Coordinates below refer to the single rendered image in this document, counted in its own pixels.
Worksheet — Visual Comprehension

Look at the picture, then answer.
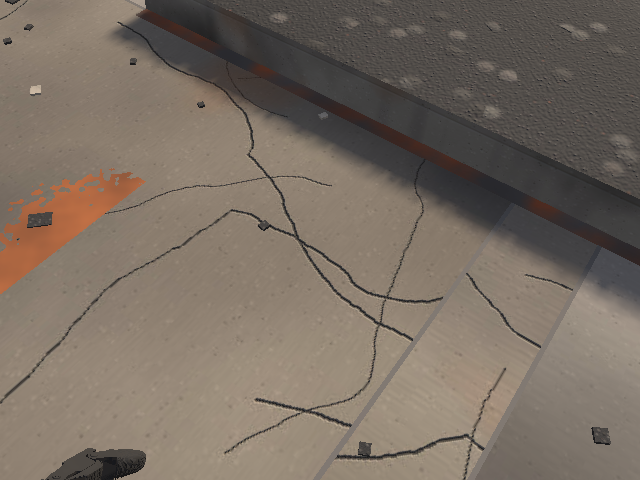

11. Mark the robot left hand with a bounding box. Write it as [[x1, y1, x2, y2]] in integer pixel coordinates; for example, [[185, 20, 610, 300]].
[[41, 448, 146, 480]]

